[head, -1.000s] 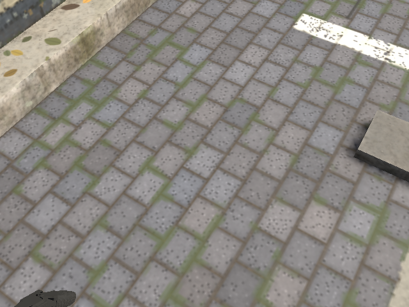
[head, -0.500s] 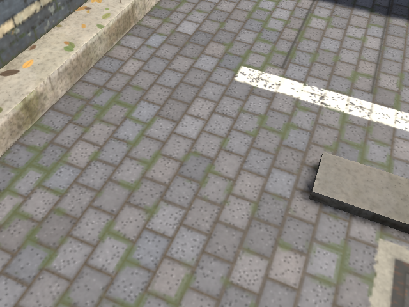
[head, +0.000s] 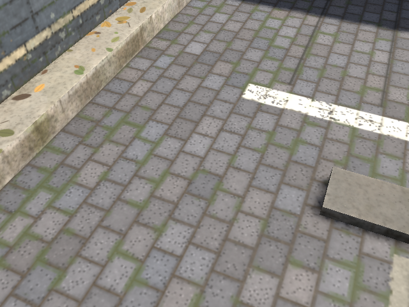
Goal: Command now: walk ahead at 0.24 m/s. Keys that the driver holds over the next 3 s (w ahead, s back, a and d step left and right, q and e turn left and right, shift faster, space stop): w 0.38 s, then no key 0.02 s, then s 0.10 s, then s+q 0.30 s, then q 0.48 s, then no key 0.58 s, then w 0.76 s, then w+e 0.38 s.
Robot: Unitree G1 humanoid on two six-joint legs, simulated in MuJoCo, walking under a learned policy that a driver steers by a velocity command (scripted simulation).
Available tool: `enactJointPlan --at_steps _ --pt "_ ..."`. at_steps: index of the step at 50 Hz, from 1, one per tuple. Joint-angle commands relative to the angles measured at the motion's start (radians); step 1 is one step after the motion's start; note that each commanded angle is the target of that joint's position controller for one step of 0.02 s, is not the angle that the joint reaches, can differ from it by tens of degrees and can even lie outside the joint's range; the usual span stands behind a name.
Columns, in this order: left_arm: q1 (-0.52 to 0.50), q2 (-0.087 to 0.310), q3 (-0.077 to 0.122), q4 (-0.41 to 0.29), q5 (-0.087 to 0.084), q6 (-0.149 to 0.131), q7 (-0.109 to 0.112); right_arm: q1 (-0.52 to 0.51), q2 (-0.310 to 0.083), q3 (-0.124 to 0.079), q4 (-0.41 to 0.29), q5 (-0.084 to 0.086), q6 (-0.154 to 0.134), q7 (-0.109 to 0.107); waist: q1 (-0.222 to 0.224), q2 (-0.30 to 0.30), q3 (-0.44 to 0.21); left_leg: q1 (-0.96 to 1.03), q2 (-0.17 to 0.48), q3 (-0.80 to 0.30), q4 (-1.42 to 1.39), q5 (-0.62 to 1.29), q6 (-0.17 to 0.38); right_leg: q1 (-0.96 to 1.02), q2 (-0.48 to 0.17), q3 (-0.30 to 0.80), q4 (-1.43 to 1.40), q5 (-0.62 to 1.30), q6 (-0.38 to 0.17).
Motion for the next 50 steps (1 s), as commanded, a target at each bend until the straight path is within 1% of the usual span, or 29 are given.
enactJointPlan --at_steps 1,3,4,5,6,7,9,11,13,16,19,21,22,23,24,25,26,27,28,29,31,33,37,40,44,47,48,49,50 --pt "0.027 0.184 0.048 -0.042 -0.014 -0.034 0.000 -0.045 -0.060 -0.022 -0.075 0.018 -0.057 0.008 0.010 -0.185 0.130 -0.128 -0.037 0.066 0.053 -0.053 0.039 -0.087 -0.207 0.341 -0.352 -0.452 -0.186" --pt "-0.040 0.156 0.039 -0.058 -0.019 -0.042 -0.004 0.036 -0.067 -0.028 -0.045 0.024 -0.080 0.020 -0.043 -0.168 0.124 -0.003 -0.022 0.040 -0.054 -0.027 0.080 -0.149 -0.176 0.281 -0.298 -0.347 -0.159" --pt "-0.094 0.119 0.028 -0.083 -0.019 -0.047 -0.005 0.104 -0.093 -0.036 -0.015 0.019 -0.089 0.025 -0.070 -0.101 0.121 0.078 0.010 -0.029 -0.139 -0.048 0.100 -0.205 -0.106 0.172 -0.194 -0.245 -0.109" --pt "-0.129 0.073 0.017 -0.110 -0.019 -0.061 -0.003 0.184 -0.153 -0.053 0.011 0.018 -0.096 0.027 -0.085 0.074 0.110 0.185 0.107 -0.244 -0.264 -0.117 0.153 -0.315 0.003 0.015 0.042 -0.114 -0.040" --pt "-0.146 0.086 0.022 -0.147 -0.023 -0.084 0.001 0.270 -0.246 -0.078 0.024 0.014 -0.097 0.036 -0.104 0.304 0.081 0.330 0.301 -0.612 -0.419 -0.086 0.274 -0.485 0.061 -0.059 0.299 -0.091 0.005" --pt "-0.170 0.132 0.034 -0.154 -0.033 -0.101 0.002 0.292 -0.218 -0.069 0.021 0.002 -0.098 0.036 -0.118 0.247 0.090 0.393 0.380 -0.745 -0.456 0.005 0.329 -0.631 0.030 0.015 0.483 -0.211 -0.003" --pt "-0.147 0.117 0.032 -0.136 -0.035 -0.116 -0.012 0.252 -0.172 -0.056 0.006 -0.004 -0.094 0.026 -0.078 0.102 0.071 0.450 0.341 -0.578 -0.406 0.112 0.280 -0.723 -0.049 0.013 0.590 -0.087 -0.045" --pt "-0.178 0.101 0.032 -0.138 -0.021 -0.116 -0.031 0.215 -0.123 -0.036 0.004 -0.004 -0.075 0.020 -0.063 0.082 0.082 0.390 0.277 -0.399 -0.443 0.245 0.220 -0.675 -0.098 -0.012 0.485 0.034 -0.051" --pt "-0.204 0.063 0.019 -0.144 -0.019 -0.111 -0.052 0.215 -0.098 -0.027 0.008 0.002 -0.056 0.011 -0.066 0.106 0.085 0.320 0.212 -0.254 -0.487 0.328 0.192 -0.566 -0.081 -0.070 0.317 0.119 -0.028" --pt "-0.264 0.031 0.003 -0.159 -0.019 -0.110 -0.071 0.209 -0.155 -0.038 0.004 0.009 -0.047 -0.005 -0.069 0.107 0.079 0.203 0.165 -0.127 -0.505 0.346 0.170 -0.362 -0.033 -0.115 0.066 0.271 0.001" --pt "-0.295 0.086 0.014 -0.178 -0.028 -0.105 -0.074 0.220 -0.195 -0.052 0.010 0.023 -0.049 -0.005 -0.058 0.129 0.093 0.182 0.223 -0.140 -0.523 0.333 0.165 -0.262 -0.025 -0.099 -0.028 0.344 -0.012" --pt "-0.257 0.130 0.033 -0.172 -0.017 -0.106 -0.070 0.197 -0.193 -0.053 0.015 0.019 -0.040 -0.005 -0.011 0.129 0.084 0.221 0.217 -0.111 -0.422 0.602 0.124 -0.181 0.000 -0.100 -0.091 0.362 -0.045" --pt "-0.169 0.157 0.049 -0.144 -0.003 -0.108 -0.064 0.188 -0.190 -0.053 0.012 0.017 -0.035 -0.006 0.038 0.117 0.019 0.229 0.176 -0.070 -0.289 0.804 0.090 -0.056 0.030 -0.117 -0.125 0.405 -0.069" --pt "-0.054 0.185 0.062 -0.108 0.008 -0.110 -0.056 0.189 -0.177 -0.049 0.005 0.011 -0.036 -0.008 0.092 0.103 -0.063 0.175 0.125 -0.037 -0.125 0.858 0.049 0.122 0.023 -0.118 -0.152 0.531 -0.093" --pt "0.080 0.253 0.074 -0.085 0.031 -0.107 -0.044 0.196 -0.130 -0.031 -0.029 -0.020 -0.038 -0.011 0.125 -0.034 -0.213 -0.013 0.053 -0.009 0.156 0.522 -0.005 0.409 -0.172 0.076 -0.090 0.885 -0.149" --pt "0.093 0.299 0.068 -0.079 0.047 -0.099 -0.048 0.388 -0.005 0.007 -0.009 -0.020 -0.040 -0.007 0.037 -0.316 -0.407 -0.219 -0.087 -0.058 0.521 -0.262 -0.069 0.623 -0.462 0.440 -0.124 1.149 -0.346" --pt "0.053 0.212 0.053 -0.086 0.027 -0.089 -0.054 0.389 -0.111 -0.021 0.037 0.007 -0.032 -0.010 0.060 -0.200 -0.415 -0.193 -0.057 -0.185 0.605 -0.244 -0.075 0.493 -0.422 0.442 -0.185 1.049 -0.336" --pt "-0.052 0.152 0.031 -0.094 0.013 -0.089 -0.055 0.277 -0.142 -0.032 0.015 0.025 -0.020 -0.013 0.042 -0.146 -0.253 -0.245 -0.009 -0.152 0.603 -0.216 -0.075 0.371 -0.374 0.269 -0.185 1.047 -0.295" --pt "-0.131 0.107 0.015 -0.091 0.010 -0.092 -0.057 0.221 -0.130 -0.031 0.007 0.017 -0.006 -0.024 0.013 -0.072 -0.186 -0.230 0.035 -0.134 0.542 -0.171 -0.080 0.262 -0.321 0.180 -0.198 1.039 -0.259" --pt "-0.184 0.086 0.008 -0.088 0.012 -0.093 -0.058 0.201 -0.127 -0.037 0.005 0.007 0.014 -0.033 -0.010 -0.065 -0.135 -0.190 0.057 -0.131 0.489 -0.138 -0.091 0.155 -0.296 0.118 -0.225 1.016 -0.242" --pt "-0.236 0.130 0.023 -0.073 0.037 -0.087 -0.053 0.221 -0.121 -0.046 -0.002 0.006 0.055 -0.040 -0.052 -0.117 -0.107 -0.070 0.043 -0.084 0.462 -0.085 -0.113 -0.004 -0.267 0.030 -0.276 0.973 -0.245" --pt "-0.248 0.172 0.037 -0.065 0.036 -0.068 -0.033 0.208 -0.119 -0.053 -0.029 0.009 0.074 -0.047 -0.053 -0.122 -0.102 -0.092 0.023 -0.055 0.487 -0.084 -0.129 -0.028 -0.295 0.007 -0.300 0.936 -0.284" --pt "-0.273 0.168 0.031 -0.049 0.032 -0.025 0.013 0.131 -0.125 -0.064 -0.083 0.002 0.104 -0.058 -0.046 -0.097 -0.079 -0.166 0.038 -0.058 0.524 0.001 -0.128 -0.038 -0.330 -0.030 -0.337 0.708 -0.304" --pt "-0.299 0.162 0.029 -0.033 0.027 -0.003 0.031 0.087 -0.102 -0.054 -0.115 -0.002 0.105 -0.049 -0.039 -0.104 -0.067 -0.153 0.063 -0.033 0.401 0.058 -0.117 -0.018 -0.312 -0.083 -0.331 0.595 -0.283" --pt "-0.253 0.204 0.045 0.003 0.012 0.018 0.036 0.033 -0.109 -0.047 -0.156 0.007 0.091 -0.018 0.000 -0.126 -0.091 -0.091 0.075 0.022 0.213 0.024 -0.074 0.059 -0.342 -0.083 -0.320 0.454 -0.260" --pt "-0.249 0.227 0.058 0.022 -0.016 0.028 0.032 0.089 -0.121 -0.056 -0.144 0.005 0.084 -0.001 -0.035 -0.109 -0.086 0.017 0.036 0.089 -0.042 0.103 -0.009 0.057 -0.327 -0.116 -0.249 0.361 -0.191" --pt "-0.204 0.204 0.057 0.043 -0.025 0.030 0.028 0.116 -0.151 -0.069 -0.132 -0.003 0.084 0.000 -0.036 -0.053 -0.061 0.073 0.016 0.064 -0.163 0.179 0.032 0.006 -0.279 -0.156 -0.168 0.266 -0.126" --pt "-0.158 0.162 0.054 0.051 -0.009 0.032 0.018 0.114 -0.238 -0.094 -0.146 -0.007 0.083 -0.012 -0.005 0.160 -0.019 0.130 0.157 -0.173 -0.287 0.447 0.105 -0.144 -0.170 -0.253 0.051 0.079 -0.025" --pt "-0.269 0.156 0.053 -0.016 0.017 0.022 0.017 0.102 -0.347 -0.113 -0.180 -0.028 0.075 -0.021 -0.031 0.375 0.032 0.116 0.386 -0.531 -0.371 0.619 0.303 -0.411 0.007 -0.230 0.286 -0.261 0.058"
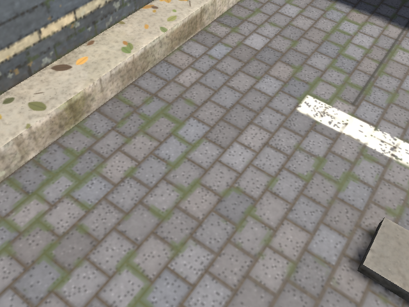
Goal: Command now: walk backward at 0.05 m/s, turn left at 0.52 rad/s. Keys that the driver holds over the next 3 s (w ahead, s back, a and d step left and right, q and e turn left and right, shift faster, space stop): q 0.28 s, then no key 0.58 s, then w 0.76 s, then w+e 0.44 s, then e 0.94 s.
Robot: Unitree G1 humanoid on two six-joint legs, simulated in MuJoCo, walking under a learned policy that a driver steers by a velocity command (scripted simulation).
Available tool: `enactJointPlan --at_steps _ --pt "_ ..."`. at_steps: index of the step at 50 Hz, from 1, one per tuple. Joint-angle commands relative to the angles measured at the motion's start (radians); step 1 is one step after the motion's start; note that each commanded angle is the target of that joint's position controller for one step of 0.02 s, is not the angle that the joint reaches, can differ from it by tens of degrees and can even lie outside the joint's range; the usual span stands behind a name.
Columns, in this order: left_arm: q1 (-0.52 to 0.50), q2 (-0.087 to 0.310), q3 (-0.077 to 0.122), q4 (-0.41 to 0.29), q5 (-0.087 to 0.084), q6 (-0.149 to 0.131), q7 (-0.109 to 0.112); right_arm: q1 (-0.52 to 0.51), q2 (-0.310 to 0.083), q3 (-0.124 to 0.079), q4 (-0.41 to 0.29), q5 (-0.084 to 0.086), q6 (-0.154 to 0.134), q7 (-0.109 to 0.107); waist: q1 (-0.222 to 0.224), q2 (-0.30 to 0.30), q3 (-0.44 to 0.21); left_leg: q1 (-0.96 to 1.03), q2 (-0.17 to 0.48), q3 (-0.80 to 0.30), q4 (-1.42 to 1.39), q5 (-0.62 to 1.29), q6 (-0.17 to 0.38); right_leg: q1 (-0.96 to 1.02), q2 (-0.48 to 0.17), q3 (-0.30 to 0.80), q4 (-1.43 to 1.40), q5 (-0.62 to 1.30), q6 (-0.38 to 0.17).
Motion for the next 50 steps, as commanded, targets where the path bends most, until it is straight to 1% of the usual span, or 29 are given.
enactJointPlan --at_steps 1,2,3,4,5,8,11,14,19,21,22,23,24,25,26,28,30,33,35,37,38,39,40,41,43,45,47,49,50 --pt "-0.131 0.108 0.042 -0.107 0.025 -0.014 -0.001 0.094 -0.285 -0.073 -0.073 -0.060 -0.044 -0.007 -0.051 0.264 -0.091 0.072 0.354 -0.553 -0.380 0.505 0.335 -0.257 0.109 0.224 0.500 -0.389 0.039" --pt "-0.102 0.100 0.046 -0.100 0.003 -0.009 -0.003 0.025 -0.261 -0.067 -0.076 -0.056 -0.067 -0.008 -0.001 0.218 -0.096 0.068 0.294 -0.445 -0.375 0.419 0.275 -0.259 0.094 0.266 0.556 -0.281 0.019" --pt "-0.045 0.102 0.053 -0.066 -0.001 -0.003 0.002 -0.050 -0.233 -0.065 -0.090 -0.027 -0.076 -0.011 0.038 0.157 -0.096 0.079 0.230 -0.371 -0.355 0.340 0.205 -0.257 0.083 0.275 0.550 -0.187 0.015" --pt "-0.018 0.122 0.060 -0.048 0.010 -0.002 0.007 -0.089 -0.191 -0.052 -0.098 -0.002 -0.077 -0.014 0.047 0.145 -0.106 0.098 0.208 -0.345 -0.341 0.344 0.175 -0.263 0.085 0.272 0.554 -0.131 0.021" --pt "-0.010 0.117 0.062 -0.045 0.014 -0.006 0.005 -0.090 -0.164 -0.040 -0.100 0.005 -0.076 -0.017 0.054 0.149 -0.123 0.099 0.185 -0.326 -0.330 0.385 0.170 -0.235 0.093 0.267 0.575 -0.097 0.031" --pt "-0.013 0.088 0.053 -0.052 -0.004 -0.020 0.001 -0.037 -0.148 -0.036 -0.101 0.003 -0.071 -0.025 0.035 0.151 -0.150 0.194 0.163 -0.328 -0.313 0.417 0.180 -0.243 0.109 0.275 0.473 -0.047 0.052" --pt "-0.038 0.075 0.043 -0.060 -0.007 -0.031 -0.006 -0.002 -0.179 -0.049 -0.103 0.006 -0.060 -0.035 0.004 0.174 -0.146 0.239 0.162 -0.379 -0.310 0.335 0.189 -0.214 0.114 0.286 0.277 -0.052 0.071" --pt "-0.018 0.084 0.040 -0.054 -0.012 -0.038 -0.019 -0.017 -0.200 -0.058 -0.118 0.001 -0.049 -0.030 -0.003 0.201 -0.131 0.170 0.151 -0.428 -0.317 0.251 0.199 -0.106 0.128 0.284 0.150 -0.093 0.069" --pt "0.061 0.103 0.041 -0.032 -0.017 -0.053 -0.043 -0.063 -0.184 -0.047 -0.125 0.004 -0.037 -0.016 0.007 0.207 -0.157 0.149 0.143 -0.478 -0.277 0.337 0.189 0.040 0.126 0.260 -0.029 -0.079 0.042" --pt "0.124 0.092 0.038 -0.011 -0.010 -0.062 -0.052 -0.086 -0.172 -0.039 -0.122 0.015 -0.032 -0.018 0.046 0.179 -0.160 0.108 0.100 -0.454 -0.233 0.328 0.142 0.164 0.122 0.235 -0.251 0.089 0.006" --pt "0.146 0.126 0.044 -0.007 0.005 -0.063 -0.052 -0.057 -0.153 -0.033 -0.114 0.011 -0.034 -0.019 0.040 0.122 -0.163 0.038 0.057 -0.411 -0.184 0.237 0.094 0.254 0.046 0.291 -0.295 0.168 -0.025" --pt "0.149 0.187 0.050 -0.019 0.025 -0.060 -0.048 -0.014 -0.099 -0.017 -0.113 -0.011 -0.039 -0.015 0.003 -0.094 -0.178 -0.077 -0.069 -0.276 0.011 -0.012 0.029 0.336 -0.149 0.494 -0.333 0.302 -0.100" --pt "0.110 0.200 0.047 -0.017 0.043 -0.063 -0.050 -0.062 -0.142 -0.035 -0.147 -0.002 -0.047 -0.019 0.003 -0.236 -0.103 -0.168 -0.146 -0.178 0.122 -0.244 -0.018 0.198 -0.275 0.658 -0.359 0.341 -0.266" --pt "0.060 0.162 0.037 -0.045 0.043 -0.073 -0.048 -0.072 -0.205 -0.054 -0.125 -0.006 -0.050 -0.025 0.021 -0.144 -0.081 -0.160 -0.109 -0.214 0.288 -0.238 -0.045 0.165 -0.264 0.637 -0.373 0.297 -0.294" --pt "0.033 0.152 0.035 -0.046 0.028 -0.076 -0.042 -0.063 -0.212 -0.064 -0.111 0.001 -0.049 -0.024 0.008 -0.119 -0.074 -0.182 -0.115 -0.215 0.367 -0.192 -0.057 0.181 -0.218 0.577 -0.362 0.282 -0.264" --pt "0.013 0.113 0.019 -0.042 0.001 -0.082 -0.035 -0.029 -0.157 -0.054 -0.077 -0.004 -0.035 -0.029 0.003 -0.105 -0.061 -0.204 -0.101 -0.237 0.405 -0.110 -0.091 0.222 -0.160 0.497 -0.334 0.305 -0.226" --pt "0.039 0.090 0.008 -0.021 0.000 -0.075 -0.031 -0.033 -0.104 -0.036 -0.069 0.002 -0.035 -0.025 0.010 -0.112 -0.068 -0.161 -0.084 -0.188 0.315 -0.081 -0.112 0.246 -0.114 0.421 -0.318 0.372 -0.219" --pt "0.078 0.116 0.011 0.000 0.005 -0.055 -0.026 -0.096 -0.053 -0.008 -0.078 0.003 -0.045 -0.018 0.060 -0.143 -0.094 -0.042 -0.035 -0.072 0.056 -0.086 -0.123 0.273 -0.089 0.377 -0.279 0.447 -0.207" --pt "0.098 0.139 0.014 0.011 -0.001 -0.045 -0.028 -0.069 -0.075 -0.015 -0.057 0.014 -0.047 -0.019 0.055 -0.140 -0.104 0.043 -0.047 -0.037 -0.125 0.012 -0.114 0.276 -0.094 0.389 -0.246 0.491 -0.203" --pt "0.135 0.120 0.005 0.028 -0.013 -0.052 -0.034 -0.034 -0.105 -0.021 -0.032 0.004 -0.047 -0.022 0.041 -0.103 -0.099 0.189 -0.033 -0.065 -0.338 0.265 -0.073 0.225 -0.073 0.384 -0.238 0.454 -0.142" --pt "0.150 0.101 -0.004 0.026 0.005 -0.067 -0.041 -0.025 -0.157 -0.029 -0.039 -0.005 -0.045 -0.030 0.056 -0.020 -0.135 0.291 0.047 -0.150 -0.295 0.503 -0.043 0.169 -0.045 0.355 -0.214 0.380 -0.087" --pt "0.188 0.087 -0.005 0.034 0.015 -0.080 -0.050 -0.033 -0.198 -0.037 -0.027 -0.009 -0.042 -0.026 0.102 0.104 -0.149 0.262 0.064 -0.155 -0.203 0.522 0.010 0.171 0.033 0.277 -0.234 0.223 -0.036" --pt "0.140 0.095 -0.008 0.042 0.016 -0.081 -0.051 -0.041 -0.139 -0.028 -0.029 -0.013 -0.046 -0.012 0.059 0.092 -0.150 0.212 0.044 -0.146 -0.204 0.415 0.029 0.216 0.053 0.248 -0.223 0.164 0.001" --pt "0.102 0.102 -0.006 0.041 0.011 -0.077 -0.050 -0.042 -0.106 -0.018 -0.024 -0.020 -0.051 -0.004 0.043 0.077 -0.125 0.182 0.034 -0.145 -0.221 0.350 0.025 0.212 0.061 0.238 -0.205 0.145 0.011" --pt "0.090 0.089 -0.008 0.049 0.006 -0.060 -0.039 -0.048 -0.103 -0.014 -0.013 -0.022 -0.065 0.000 0.045 0.096 -0.085 0.139 0.025 -0.145 -0.235 0.333 0.012 0.205 0.060 0.237 -0.184 0.169 0.007" --pt "0.112 0.081 -0.007 0.068 0.003 -0.048 -0.033 0.000 -0.115 -0.017 0.013 -0.010 -0.070 -0.004 0.039 0.134 -0.081 0.127 0.022 -0.163 -0.266 0.052 0.037 0.170 0.108 0.184 -0.127 -0.042 0.003" --pt "0.071 0.067 -0.007 0.050 -0.010 -0.056 -0.034 0.059 -0.156 -0.027 0.022 -0.001 -0.071 -0.007 0.002 0.210 0.002 0.097 0.124 -0.344 -0.395 -0.384 0.120 0.009 0.141 0.140 0.024 -0.187 -0.007" --pt "0.025 0.076 -0.002 0.018 -0.028 -0.084 -0.044 0.082 -0.182 -0.032 0.031 0.001 -0.088 -0.014 -0.009 0.255 0.090 0.056 0.240 -0.528 -0.495 -0.458 0.198 -0.099 0.095 0.199 0.162 -0.220 -0.046" --pt "0.027 0.086 0.003 0.014 -0.035 -0.097 -0.051 0.075 -0.177 -0.031 0.031 0.001 -0.099 -0.016 -0.003 0.256 0.096 0.085 0.265 -0.547 -0.501 -0.406 0.209 -0.148 0.066 0.225 0.200 -0.258 -0.068"
Over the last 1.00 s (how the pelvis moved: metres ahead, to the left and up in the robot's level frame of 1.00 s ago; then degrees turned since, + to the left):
0.21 -0.01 0.00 14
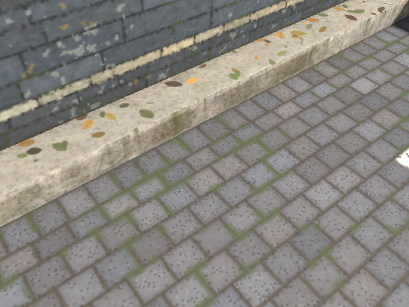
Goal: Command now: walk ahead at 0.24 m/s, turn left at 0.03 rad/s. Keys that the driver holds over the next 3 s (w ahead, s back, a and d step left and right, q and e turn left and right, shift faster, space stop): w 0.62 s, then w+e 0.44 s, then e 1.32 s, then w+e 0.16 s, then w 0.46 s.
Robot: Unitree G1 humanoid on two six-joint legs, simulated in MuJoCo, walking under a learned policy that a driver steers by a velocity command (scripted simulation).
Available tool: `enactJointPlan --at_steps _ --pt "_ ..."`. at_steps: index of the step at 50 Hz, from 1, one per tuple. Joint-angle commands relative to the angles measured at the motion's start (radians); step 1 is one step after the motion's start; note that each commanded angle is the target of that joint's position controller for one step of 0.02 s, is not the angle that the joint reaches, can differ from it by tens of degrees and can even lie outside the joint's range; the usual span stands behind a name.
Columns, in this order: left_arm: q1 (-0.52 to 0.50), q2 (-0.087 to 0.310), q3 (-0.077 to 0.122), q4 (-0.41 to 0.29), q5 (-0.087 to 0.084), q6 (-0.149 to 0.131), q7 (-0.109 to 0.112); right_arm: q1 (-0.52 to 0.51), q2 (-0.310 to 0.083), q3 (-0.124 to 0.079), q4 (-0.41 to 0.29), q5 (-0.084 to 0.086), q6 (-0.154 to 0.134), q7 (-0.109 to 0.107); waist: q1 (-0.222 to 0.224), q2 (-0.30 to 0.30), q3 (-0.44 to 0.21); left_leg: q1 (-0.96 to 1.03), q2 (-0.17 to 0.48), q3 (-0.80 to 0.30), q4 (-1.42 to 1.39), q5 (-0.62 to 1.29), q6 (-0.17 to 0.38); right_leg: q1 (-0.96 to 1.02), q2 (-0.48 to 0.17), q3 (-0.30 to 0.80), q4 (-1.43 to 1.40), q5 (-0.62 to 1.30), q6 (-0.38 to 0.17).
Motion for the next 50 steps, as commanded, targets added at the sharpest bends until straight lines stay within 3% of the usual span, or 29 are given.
enactJointPlan --at_steps 1,3,4,5,6,7,8,9,10,12,14,17,20,23,26,28,29,30,31,32,33,34,35,36,37,40,43,46,50 --pt "-0.114 0.090 0.023 -0.100 -0.021 -0.052 -0.017 0.035 -0.203 -0.054 -0.040 0.009 -0.032 -0.010 -0.035 0.224 0.145 -0.002 0.316 -0.457 -0.378 -0.372 0.209 -0.279 -0.045 0.026 0.115 -0.115 -0.059" --pt "-0.062 0.080 0.021 -0.072 -0.016 -0.070 -0.033 -0.032 -0.202 -0.053 -0.057 0.027 -0.033 -0.006 0.007 0.169 0.099 -0.039 0.250 -0.320 -0.347 -0.225 0.165 -0.121 -0.034 -0.015 -0.045 -0.004 -0.075" --pt "0.005 0.076 0.024 -0.036 -0.009 -0.075 -0.039 -0.068 -0.204 -0.053 -0.065 0.032 -0.029 -0.004 0.044 0.154 0.062 -0.102 0.203 -0.240 -0.313 -0.164 0.142 0.036 -0.002 -0.058 -0.142 0.145 -0.067" --pt "0.090 0.078 0.031 0.008 -0.003 -0.074 -0.040 -0.075 -0.188 -0.050 -0.066 0.027 -0.026 -0.002 0.078 0.138 0.031 -0.168 0.162 -0.182 -0.252 -0.140 0.124 0.184 0.034 -0.089 -0.192 0.249 -0.045" --pt "0.172 0.089 0.038 0.042 0.001 -0.070 -0.039 -0.076 -0.146 -0.038 -0.069 0.017 -0.028 0.001 0.105 0.094 0.014 -0.235 0.119 -0.130 -0.153 -0.114 0.097 0.290 0.028 -0.058 -0.210 0.232 -0.037" --pt "0.283 0.142 0.049 0.058 0.004 -0.072 -0.030 -0.093 -0.069 -0.014 -0.087 0.006 -0.035 0.006 0.137 -0.086 -0.011 -0.353 0.029 -0.020 0.144 -0.093 0.032 0.393 -0.148 0.203 -0.343 0.082 -0.086" --pt "0.330 0.273 0.072 0.049 0.011 -0.080 -0.037 -0.095 -0.064 -0.015 -0.147 0.026 -0.052 -0.001 0.130 -0.297 -0.014 -0.551 -0.063 0.011 0.417 -0.251 -0.006 0.427 -0.373 0.670 -0.528 -0.147 -0.260" --pt "0.245 0.223 0.055 0.026 0.023 -0.091 -0.036 -0.084 -0.126 -0.032 -0.137 0.061 -0.067 -0.006 0.092 -0.201 0.058 -0.638 0.005 -0.070 0.577 -0.249 0.011 0.355 -0.419 0.755 -0.576 -0.322 -0.311" --pt "0.177 0.161 0.038 -0.001 0.016 -0.097 -0.029 -0.082 -0.155 -0.038 -0.126 0.064 -0.078 0.001 0.067 -0.143 0.123 -0.689 0.055 -0.078 0.611 -0.135 0.031 0.328 -0.378 0.650 -0.571 -0.313 -0.271" --pt "0.128 0.133 0.026 -0.023 0.016 -0.096 -0.025 -0.084 -0.146 -0.044 -0.100 0.028 -0.088 0.010 0.042 -0.081 0.115 -0.668 0.110 -0.042 0.562 0.033 0.034 0.309 -0.291 0.448 -0.564 -0.076 -0.197" --pt "0.161 0.107 0.015 -0.020 0.019 -0.090 -0.021 -0.104 -0.122 -0.042 -0.100 0.013 -0.089 0.026 0.048 -0.079 0.083 -0.606 0.121 -0.004 0.501 0.144 0.014 0.296 -0.227 0.305 -0.574 0.135 -0.166" --pt "0.207 0.119 0.011 -0.010 0.018 -0.081 -0.009 -0.170 -0.083 -0.029 -0.126 0.015 -0.084 0.036 0.062 -0.059 0.076 -0.591 0.111 0.041 0.358 0.236 -0.021 0.293 -0.195 0.182 -0.577 0.382 -0.169" --pt "0.235 0.139 0.011 -0.009 0.018 -0.071 0.001 -0.277 -0.050 -0.012 -0.161 0.022 -0.090 0.049 0.092 -0.063 0.097 -0.504 0.083 0.078 0.157 0.354 -0.035 0.235 -0.173 0.105 -0.592 0.447 -0.159" --pt "0.281 0.148 0.012 0.002 0.009 -0.065 0.004 -0.354 -0.055 -0.008 -0.186 0.031 -0.096 0.066 0.108 -0.063 0.131 -0.452 0.061 0.090 0.049 0.406 -0.027 0.237 -0.201 0.091 -0.598 0.448 -0.165" --pt "0.293 0.155 0.020 0.009 0.001 -0.055 0.004 -0.381 -0.081 -0.013 -0.204 0.033 -0.101 0.080 0.080 -0.071 0.135 -0.444 0.052 0.073 -0.012 0.361 0.018 0.330 -0.248 0.085 -0.547 0.562 -0.150" --pt "0.278 0.180 0.032 0.002 0.005 -0.048 0.006 -0.315 -0.123 -0.029 -0.190 0.028 -0.101 0.078 0.021 -0.095 0.064 -0.326 0.013 0.093 -0.018 0.298 0.055 0.382 -0.256 0.067 -0.434 0.869 -0.130" --pt "0.264 0.191 0.037 -0.003 0.009 -0.040 0.006 -0.203 -0.156 -0.046 -0.161 0.026 -0.098 0.072 -0.047 -0.106 -0.017 -0.177 -0.018 0.116 -0.021 0.283 0.085 0.380 -0.238 0.044 -0.295 1.053 -0.116" --pt "0.256 0.180 0.033 -0.013 0.017 -0.033 0.009 -0.032 -0.194 -0.067 -0.111 0.027 -0.092 0.059 -0.132 -0.096 -0.128 0.071 -0.016 0.116 -0.020 0.301 0.116 0.289 -0.196 0.015 -0.092 1.084 -0.088" --pt "0.269 0.128 0.014 -0.047 0.044 -0.035 0.012 0.151 -0.261 -0.084 -0.072 0.014 -0.081 0.043 -0.178 0.042 -0.289 0.406 0.194 -0.127 0.033 0.274 0.173 0.040 -0.135 -0.006 0.237 0.720 -0.063" --pt "0.420 -0.024 -0.025 -0.048 0.023 -0.056 0.000 0.152 -0.295 -0.082 -0.055 0.003 -0.085 0.057 -0.073 0.324 -0.444 0.655 0.416 -0.645 -0.139 -0.043 0.324 -0.294 0.063 0.073 0.551 -0.093 -0.019" --pt "0.311 0.117 0.008 -0.048 -0.013 -0.075 -0.007 0.120 -0.181 -0.057 -0.063 0.005 -0.087 0.055 -0.120 0.195 -0.331 0.550 0.389 -0.666 -0.245 -0.152 0.269 -0.393 0.017 0.170 0.642 -0.099 -0.033" --pt "0.202 0.159 0.026 -0.088 -0.039 -0.084 -0.008 0.043 -0.154 -0.047 -0.061 0.008 -0.092 0.051 -0.103 0.142 -0.159 0.394 0.362 -0.487 -0.266 -0.079 0.225 -0.437 -0.028 0.138 0.634 -0.003 -0.042" --pt "0.161 0.140 0.023 -0.095 -0.034 -0.086 0.000 -0.016 -0.143 -0.043 -0.058 0.006 -0.098 0.052 -0.069 0.053 -0.084 0.251 0.326 -0.360 -0.293 0.073 0.207 -0.399 -0.077 0.117 0.591 0.088 -0.037" --pt "0.155 0.123 0.028 -0.093 -0.019 -0.080 0.005 -0.056 -0.120 -0.040 -0.054 -0.001 -0.106 0.055 -0.036 0.047 -0.041 0.152 0.285 -0.257 -0.321 0.172 0.194 -0.360 -0.106 0.118 0.539 0.144 -0.030" --pt "0.190 0.103 0.029 -0.084 -0.016 -0.065 0.005 -0.079 -0.106 -0.038 -0.045 -0.012 -0.116 0.056 -0.002 0.081 -0.042 0.090 0.260 -0.185 -0.351 0.215 0.182 -0.293 -0.133 0.130 0.513 0.184 -0.024" --pt "0.196 0.060 0.028 -0.088 -0.013 -0.028 0.008 -0.091 -0.099 -0.041 -0.008 -0.007 -0.137 0.057 0.026 0.078 0.007 0.001 0.245 -0.060 -0.417 0.292 0.192 -0.293 -0.147 0.126 0.466 0.218 -0.002" --pt "0.110 0.060 0.030 -0.134 -0.005 -0.022 0.009 -0.071 -0.127 -0.049 0.024 -0.014 -0.140 0.046 0.011 0.064 0.055 0.012 0.237 0.031 -0.445 0.343 0.191 -0.397 -0.143 0.148 0.345 0.350 0.016" --pt "0.028 0.051 0.025 -0.165 0.001 -0.039 -0.011 -0.062 -0.150 -0.051 0.037 -0.013 -0.130 0.032 -0.016 0.049 0.065 0.045 0.208 0.132 -0.448 0.395 0.166 -0.390 -0.124 0.100 0.145 0.515 0.018" --pt "-0.123 0.027 0.008 -0.239 0.004 -0.046 -0.041 0.022 -0.182 -0.058 0.074 0.000 -0.107 0.020 -0.082 0.023 0.097 0.172 0.245 0.191 -0.425 0.443 0.156 -0.431 -0.110 0.021 -0.016 0.550 0.000"
Over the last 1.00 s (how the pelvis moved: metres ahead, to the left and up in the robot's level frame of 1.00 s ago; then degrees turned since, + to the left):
-0.02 0.00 0.01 14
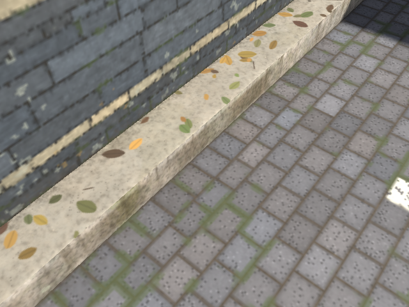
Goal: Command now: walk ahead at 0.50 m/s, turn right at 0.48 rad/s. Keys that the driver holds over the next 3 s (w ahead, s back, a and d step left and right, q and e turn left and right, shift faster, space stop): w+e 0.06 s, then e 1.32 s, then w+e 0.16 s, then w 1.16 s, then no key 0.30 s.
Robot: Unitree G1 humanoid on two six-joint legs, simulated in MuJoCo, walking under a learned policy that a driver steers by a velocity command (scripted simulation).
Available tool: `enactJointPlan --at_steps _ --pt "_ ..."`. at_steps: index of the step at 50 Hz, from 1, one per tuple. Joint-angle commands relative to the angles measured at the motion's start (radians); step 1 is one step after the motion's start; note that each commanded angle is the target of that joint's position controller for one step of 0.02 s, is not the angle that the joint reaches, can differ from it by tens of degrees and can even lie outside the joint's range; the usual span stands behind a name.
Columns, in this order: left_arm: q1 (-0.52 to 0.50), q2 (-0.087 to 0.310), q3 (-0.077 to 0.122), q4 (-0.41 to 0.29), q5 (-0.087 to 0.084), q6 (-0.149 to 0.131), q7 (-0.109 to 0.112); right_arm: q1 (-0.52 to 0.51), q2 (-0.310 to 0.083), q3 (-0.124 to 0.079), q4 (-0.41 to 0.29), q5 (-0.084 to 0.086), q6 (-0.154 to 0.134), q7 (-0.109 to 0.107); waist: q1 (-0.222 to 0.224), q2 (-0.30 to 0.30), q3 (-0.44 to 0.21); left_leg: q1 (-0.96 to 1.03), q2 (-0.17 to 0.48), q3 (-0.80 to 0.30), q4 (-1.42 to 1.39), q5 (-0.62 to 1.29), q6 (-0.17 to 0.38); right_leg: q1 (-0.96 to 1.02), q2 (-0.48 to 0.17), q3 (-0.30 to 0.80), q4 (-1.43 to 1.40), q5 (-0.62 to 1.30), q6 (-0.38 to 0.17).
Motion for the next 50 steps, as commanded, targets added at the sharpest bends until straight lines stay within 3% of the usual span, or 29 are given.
enactJointPlan --at_steps 1,3,5,6,7,8,9,10,11,12,13,15,19,22,24,26,29,31,32,33,34,35,36,37,38,40,44,50 --pt "-0.128 0.031 -0.004 -0.118 0.000 -0.016 -0.024 0.005 -0.166 -0.037 -0.040 0.012 0.007 -0.012 -0.023 0.052 0.074 -0.010 0.321 -0.054 -0.054 0.370 0.119 -0.029 0.007 -0.052 -0.091 0.012 -0.017" --pt "-0.161 0.038 -0.003 -0.155 -0.002 -0.016 -0.040 0.020 -0.178 -0.041 -0.032 0.019 0.029 -0.015 -0.020 0.061 0.071 0.072 0.346 -0.037 0.004 0.474 0.108 -0.048 0.025 -0.084 -0.120 -0.070 -0.039" --pt "-0.116 0.070 0.014 -0.171 0.005 -0.014 -0.051 -0.020 -0.206 -0.046 -0.048 0.019 0.053 -0.028 0.030 0.105 0.020 0.092 0.339 -0.004 0.158 0.878 0.076 0.061 0.097 -0.153 -0.133 -0.165 -0.067" --pt "-0.023 0.100 0.031 -0.158 0.006 -0.014 -0.052 -0.033 -0.215 -0.048 -0.059 0.018 0.065 -0.037 0.080 0.129 -0.042 0.081 0.326 0.004 0.297 1.033 0.058 0.177 0.144 -0.178 -0.130 -0.193 -0.087" --pt "0.124 0.150 0.060 -0.126 0.006 -0.015 -0.044 -0.052 -0.214 -0.046 -0.071 0.022 0.073 -0.044 0.157 0.123 -0.124 0.013 0.293 0.015 0.494 1.025 0.026 0.376 0.184 -0.174 -0.192 -0.123 -0.118" --pt "0.247 0.218 0.089 -0.104 0.011 -0.010 -0.023 -0.047 -0.193 -0.034 -0.090 0.018 0.064 -0.046 0.218 0.047 -0.206 -0.187 0.235 0.019 0.773 0.735 -0.034 0.649 0.118 -0.047 -0.247 0.115 -0.168" --pt "0.210 0.334 0.101 -0.124 0.025 -0.003 -0.004 0.085 -0.044 0.011 -0.132 -0.033 0.037 -0.024 0.077 -0.239 -0.328 -0.645 0.037 -0.035 1.167 -0.389 -0.113 1.056 -0.184 0.414 -0.153 0.562 -0.364" --pt "0.247 0.283 0.090 -0.169 0.033 -0.007 -0.006 0.060 -0.131 0.006 -0.121 -0.007 0.008 -0.006 0.158 -0.097 -0.565 -0.696 0.000 -0.286 1.324 -0.471 -0.109 1.129 -0.277 0.660 -0.252 0.510 -0.469" --pt "0.190 0.232 0.077 -0.179 0.031 -0.008 -0.008 -0.062 -0.172 -0.008 -0.156 0.033 0.001 -0.003 0.175 -0.025 -0.451 -0.746 0.062 -0.325 1.294 -0.371 -0.085 1.038 -0.225 0.500 -0.286 0.506 -0.411" --pt "0.126 0.192 0.069 -0.179 0.007 -0.008 -0.006 -0.104 -0.157 -0.002 -0.175 0.029 0.001 -0.011 0.137 0.040 -0.296 -0.772 0.102 -0.300 1.199 -0.287 -0.078 0.878 -0.167 0.384 -0.308 0.432 -0.355" --pt "0.073 0.163 0.061 -0.189 -0.002 -0.004 0.000 -0.115 -0.158 -0.006 -0.166 0.011 0.010 -0.024 0.102 0.077 -0.202 -0.745 0.129 -0.288 1.134 -0.239 -0.087 0.727 -0.129 0.327 -0.343 0.388 -0.321" --pt "0.021 0.154 0.055 -0.211 0.020 0.004 0.006 -0.075 -0.170 -0.016 -0.171 0.003 0.043 -0.032 0.036 0.037 -0.147 -0.616 0.139 -0.288 1.057 -0.187 -0.098 0.515 -0.081 0.270 -0.404 0.373 -0.304" --pt "0.023 0.188 0.068 -0.205 0.018 0.014 0.024 -0.069 -0.119 -0.002 -0.176 -0.007 0.068 -0.046 0.022 -0.005 -0.170 -0.579 0.104 -0.267 0.856 -0.101 -0.145 0.434 -0.028 0.198 -0.388 0.453 -0.281" --pt "0.025 0.193 0.069 -0.207 0.005 0.042 0.045 -0.129 -0.118 -0.001 -0.192 -0.002 0.080 -0.045 0.040 -0.039 -0.195 -0.567 0.085 -0.282 0.732 -0.004 -0.160 0.441 0.000 0.216 -0.368 0.286 -0.236" --pt "0.025 0.193 0.068 -0.211 0.006 0.058 0.054 -0.180 -0.121 -0.002 -0.206 0.005 0.084 -0.042 0.058 -0.060 -0.182 -0.561 0.072 -0.294 0.657 0.025 -0.160 0.441 0.008 0.257 -0.367 0.126 -0.214" --pt "0.030 0.191 0.068 -0.214 0.010 0.068 0.057 -0.217 -0.124 -0.004 -0.219 0.008 0.081 -0.037 0.072 -0.084 -0.161 -0.555 0.058 -0.308 0.586 0.013 -0.153 0.455 0.006 0.309 -0.357 0.027 -0.205" --pt "0.032 0.183 0.065 -0.221 0.010 0.075 0.056 -0.226 -0.137 -0.011 -0.227 0.010 0.064 -0.028 0.077 -0.116 -0.153 -0.514 0.038 -0.318 0.472 -0.037 -0.132 0.507 -0.003 0.387 -0.301 0.071 -0.195" --pt "0.003 0.172 0.061 -0.233 -0.001 0.080 0.058 -0.177 -0.144 -0.020 -0.215 0.013 0.050 -0.022 0.042 -0.127 -0.149 -0.416 0.041 -0.306 0.280 0.050 -0.101 0.521 0.025 0.418 -0.250 0.070 -0.160" --pt "0.003 0.153 0.055 -0.241 -0.003 0.081 0.059 -0.144 -0.163 -0.028 -0.205 0.009 0.043 -0.022 0.031 -0.108 -0.149 -0.307 0.095 -0.322 0.176 0.189 -0.074 0.474 0.064 0.403 -0.206 -0.020 -0.123" --pt "0.059 0.100 0.040 -0.244 0.013 0.081 0.056 -0.136 -0.229 -0.042 -0.217 -0.009 0.047 -0.029 0.067 0.063 -0.192 -0.164 0.302 -0.483 0.178 0.395 0.005 0.371 0.149 0.293 -0.029 -0.330 -0.069" --pt "0.091 0.110 0.044 -0.270 0.008 0.074 0.055 -0.132 -0.270 -0.053 -0.201 -0.041 0.062 -0.028 0.104 0.335 -0.141 -0.108 0.467 -0.723 0.159 0.643 0.193 0.134 0.299 0.123 0.149 -0.742 -0.006" --pt "0.126 0.196 0.066 -0.251 0.023 0.066 0.050 -0.127 -0.218 -0.045 -0.214 -0.026 0.063 -0.028 0.086 0.287 -0.162 -0.103 0.525 -0.761 0.166 0.658 0.261 0.085 0.224 0.112 0.373 -0.751 0.044" --pt "0.115 0.231 0.081 -0.227 0.009 0.071 0.048 -0.147 -0.165 -0.031 -0.227 -0.017 0.066 -0.033 0.077 0.199 -0.151 -0.116 0.461 -0.630 0.193 0.619 0.225 0.078 0.197 0.106 0.453 -0.675 0.062" --pt "0.112 0.214 0.083 -0.208 0.002 0.085 0.052 -0.176 -0.144 -0.026 -0.232 -0.010 0.072 -0.034 0.084 0.150 -0.130 -0.130 0.387 -0.524 0.206 0.556 0.174 0.074 0.181 0.088 0.478 -0.615 0.082" --pt "0.096 0.195 0.079 -0.212 0.003 0.097 0.055 -0.192 -0.139 -0.025 -0.233 0.003 0.077 -0.037 0.079 0.150 -0.113 -0.136 0.360 -0.474 0.204 0.522 0.153 0.056 0.167 0.078 0.487 -0.566 0.095" --pt "0.063 0.136 0.060 -0.231 -0.005 0.107 0.048 -0.185 -0.152 -0.027 -0.225 -0.002 0.090 -0.043 0.066 0.180 -0.093 -0.165 0.310 -0.371 0.175 0.515 0.148 0.084 0.157 0.013 0.425 -0.505 0.110" --pt "-0.004 0.103 0.046 -0.276 -0.003 0.104 0.037 -0.165 -0.186 -0.044 -0.214 -0.005 0.110 -0.049 0.027 0.236 -0.125 -0.116 0.338 -0.307 0.160 0.484 0.172 0.148 0.111 -0.037 0.222 -0.477 0.113" --pt "0.016 0.122 0.057 -0.286 -0.001 0.113 0.010 -0.188 -0.229 -0.063 -0.203 0.025 0.110 -0.029 0.038 0.243 -0.121 -0.158 0.382 -0.256 0.189 0.373 0.145 0.332 0.104 -0.108 -0.078 -0.400 0.050"
Over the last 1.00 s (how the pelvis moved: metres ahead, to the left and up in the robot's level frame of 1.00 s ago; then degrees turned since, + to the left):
0.46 0.02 0.01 -9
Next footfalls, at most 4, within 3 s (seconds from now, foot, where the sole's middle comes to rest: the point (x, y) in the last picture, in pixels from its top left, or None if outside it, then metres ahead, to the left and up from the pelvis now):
0.16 right None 0.27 -0.13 -0.78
0.66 left None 0.40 0.06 -0.78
1.06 right None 0.23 -0.16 -0.78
1.52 left None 0.40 -0.01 -0.78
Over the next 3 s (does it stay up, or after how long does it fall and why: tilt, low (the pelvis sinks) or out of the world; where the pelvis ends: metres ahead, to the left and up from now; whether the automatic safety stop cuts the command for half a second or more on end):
stays up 0.59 -0.68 -0.01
